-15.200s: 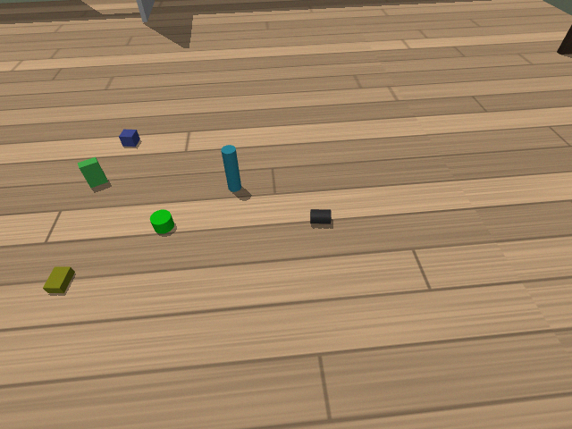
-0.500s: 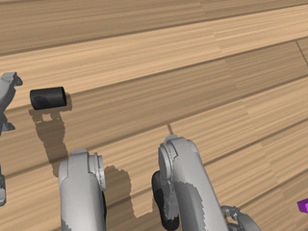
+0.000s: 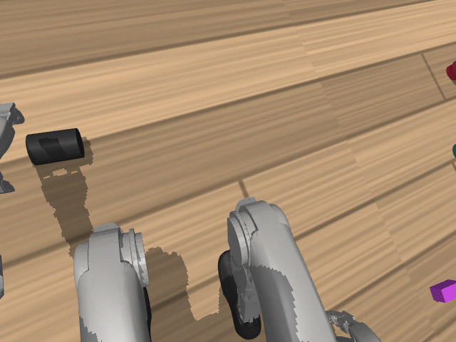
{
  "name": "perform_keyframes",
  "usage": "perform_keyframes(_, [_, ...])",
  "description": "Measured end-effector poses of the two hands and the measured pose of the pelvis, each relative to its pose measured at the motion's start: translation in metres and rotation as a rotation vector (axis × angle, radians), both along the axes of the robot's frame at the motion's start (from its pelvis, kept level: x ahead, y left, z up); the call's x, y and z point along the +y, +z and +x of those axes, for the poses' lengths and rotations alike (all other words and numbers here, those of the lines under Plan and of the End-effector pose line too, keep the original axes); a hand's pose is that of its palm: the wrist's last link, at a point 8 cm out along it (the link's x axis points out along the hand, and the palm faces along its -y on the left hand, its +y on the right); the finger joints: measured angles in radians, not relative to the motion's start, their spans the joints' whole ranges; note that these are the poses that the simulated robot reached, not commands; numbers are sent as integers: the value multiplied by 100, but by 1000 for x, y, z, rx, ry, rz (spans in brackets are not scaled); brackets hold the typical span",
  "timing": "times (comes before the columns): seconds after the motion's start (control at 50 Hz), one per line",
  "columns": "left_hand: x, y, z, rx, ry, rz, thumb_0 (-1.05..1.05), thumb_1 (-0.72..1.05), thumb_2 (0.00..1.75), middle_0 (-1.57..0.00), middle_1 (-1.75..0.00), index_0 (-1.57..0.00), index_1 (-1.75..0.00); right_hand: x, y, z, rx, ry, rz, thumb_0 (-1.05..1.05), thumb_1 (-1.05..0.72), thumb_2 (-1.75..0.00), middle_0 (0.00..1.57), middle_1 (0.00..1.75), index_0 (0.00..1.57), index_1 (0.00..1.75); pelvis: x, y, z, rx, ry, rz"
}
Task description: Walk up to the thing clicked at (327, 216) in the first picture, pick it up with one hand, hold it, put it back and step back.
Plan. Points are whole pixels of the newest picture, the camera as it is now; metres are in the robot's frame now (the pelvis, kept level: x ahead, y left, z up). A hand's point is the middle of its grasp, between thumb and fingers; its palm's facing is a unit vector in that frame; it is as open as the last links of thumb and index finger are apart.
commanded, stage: rise first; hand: left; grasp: from above
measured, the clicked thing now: (57, 146) +0.51 +0.28 -0.30
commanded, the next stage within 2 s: approach in 1.12 s
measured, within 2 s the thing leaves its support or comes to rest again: neither
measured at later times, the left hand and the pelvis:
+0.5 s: hand (5, 157) +0.45 +0.32 -0.18, palm faces -0.46 -0.06 -0.89, open 13.0 cm; pelvis +0.00 +0.00 -0.01, yaw +0 degrees
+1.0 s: hand (1, 156) +0.45 +0.32 -0.17, palm faces -0.46 -0.05 -0.89, open 13.0 cm; pelvis +0.00 +0.00 +0.00, yaw +0 degrees
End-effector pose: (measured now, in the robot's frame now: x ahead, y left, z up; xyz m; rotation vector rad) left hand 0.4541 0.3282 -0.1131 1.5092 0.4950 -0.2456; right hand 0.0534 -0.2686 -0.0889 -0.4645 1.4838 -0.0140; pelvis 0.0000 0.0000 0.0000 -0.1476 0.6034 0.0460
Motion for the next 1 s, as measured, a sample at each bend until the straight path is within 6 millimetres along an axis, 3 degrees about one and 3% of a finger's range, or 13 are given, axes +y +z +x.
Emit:
perform_keyframes(0.52, [-7, -14, 7, 4, 3, 3, 0, -34, 86, -27, -83, -27, -83, 3, -3, -8, 6, 4, 7, 0, -91, -90, 20, 30, 20, 30, 0, -7, -1, -8, -2, -5])
perform_keyframes(1.0, [-6, -3, 7, 4, -8, 7, 0, -33, 85, -27, -83, -28, -83, 5, -1, -6, -8, 1, 14, 0, -91, -90, 20, 30, 20, 30, 1, -3, -2, -7, 3, -6])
